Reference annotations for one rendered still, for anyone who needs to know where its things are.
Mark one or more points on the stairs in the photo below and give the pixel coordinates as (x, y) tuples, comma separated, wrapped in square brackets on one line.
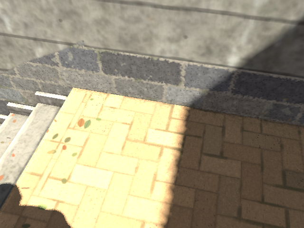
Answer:
[(20, 136)]

